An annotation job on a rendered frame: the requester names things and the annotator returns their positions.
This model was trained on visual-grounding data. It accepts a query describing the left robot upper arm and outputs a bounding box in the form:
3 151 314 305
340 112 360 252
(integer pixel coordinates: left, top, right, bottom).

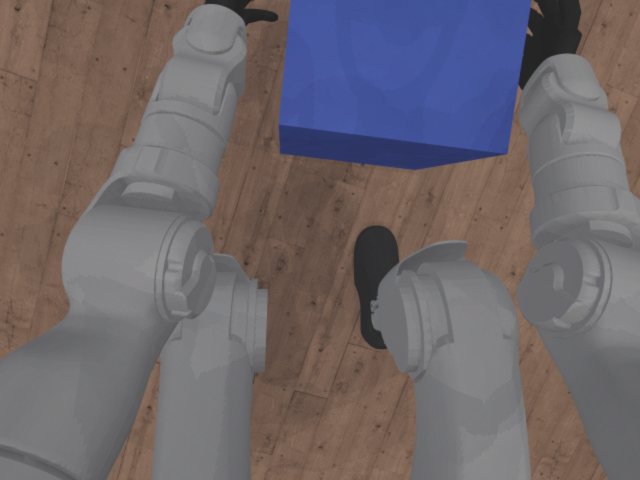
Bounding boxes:
0 204 217 480

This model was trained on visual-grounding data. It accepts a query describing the robot left forearm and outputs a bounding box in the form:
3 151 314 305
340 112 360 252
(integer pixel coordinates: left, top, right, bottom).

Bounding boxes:
62 4 247 291

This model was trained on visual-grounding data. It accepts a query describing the robot right thigh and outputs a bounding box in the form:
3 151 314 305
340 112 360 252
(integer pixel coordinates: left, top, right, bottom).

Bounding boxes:
387 260 531 480

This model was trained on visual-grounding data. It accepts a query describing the right robot upper arm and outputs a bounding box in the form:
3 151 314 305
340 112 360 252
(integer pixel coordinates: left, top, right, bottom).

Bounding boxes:
516 235 640 480

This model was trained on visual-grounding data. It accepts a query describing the robot left thigh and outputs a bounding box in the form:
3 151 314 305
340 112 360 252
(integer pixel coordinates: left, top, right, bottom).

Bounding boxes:
151 272 268 480

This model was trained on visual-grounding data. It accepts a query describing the robot thigh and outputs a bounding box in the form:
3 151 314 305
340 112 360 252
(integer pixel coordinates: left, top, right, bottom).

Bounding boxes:
387 260 531 480
151 272 268 480

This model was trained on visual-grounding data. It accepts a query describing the robot right forearm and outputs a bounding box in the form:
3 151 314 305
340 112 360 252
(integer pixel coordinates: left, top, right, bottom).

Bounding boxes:
518 54 640 252

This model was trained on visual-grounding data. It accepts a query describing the left robot hand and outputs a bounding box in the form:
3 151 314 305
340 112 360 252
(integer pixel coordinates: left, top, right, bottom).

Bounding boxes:
204 0 278 26

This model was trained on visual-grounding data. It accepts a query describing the carton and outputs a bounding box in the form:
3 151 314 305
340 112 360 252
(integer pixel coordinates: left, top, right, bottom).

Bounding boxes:
279 0 532 170

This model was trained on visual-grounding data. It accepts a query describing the right robot hand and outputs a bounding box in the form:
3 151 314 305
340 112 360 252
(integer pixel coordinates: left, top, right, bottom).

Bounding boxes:
519 0 582 90

